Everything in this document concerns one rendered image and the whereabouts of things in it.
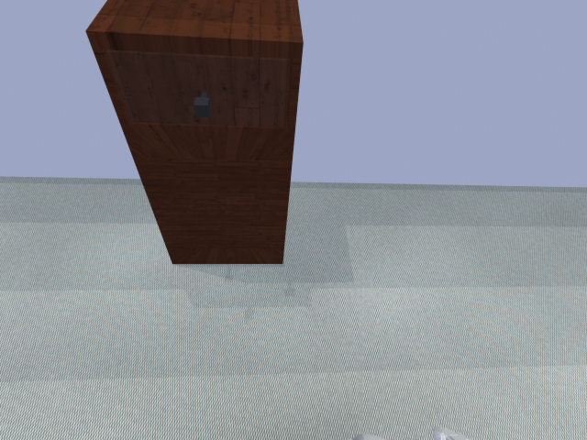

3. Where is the drawer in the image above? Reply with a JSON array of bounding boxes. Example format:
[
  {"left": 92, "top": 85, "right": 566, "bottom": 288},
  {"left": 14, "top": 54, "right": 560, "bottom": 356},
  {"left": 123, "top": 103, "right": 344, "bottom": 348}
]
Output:
[{"left": 105, "top": 49, "right": 291, "bottom": 127}]

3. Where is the cabinet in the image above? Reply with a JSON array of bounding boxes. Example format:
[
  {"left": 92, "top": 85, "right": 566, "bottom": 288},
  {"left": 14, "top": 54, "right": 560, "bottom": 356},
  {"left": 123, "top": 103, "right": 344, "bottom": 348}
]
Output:
[{"left": 85, "top": 0, "right": 304, "bottom": 264}]

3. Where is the handle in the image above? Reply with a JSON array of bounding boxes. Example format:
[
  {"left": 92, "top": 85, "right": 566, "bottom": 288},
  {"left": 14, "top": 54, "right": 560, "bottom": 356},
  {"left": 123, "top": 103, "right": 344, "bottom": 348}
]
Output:
[{"left": 194, "top": 91, "right": 211, "bottom": 117}]

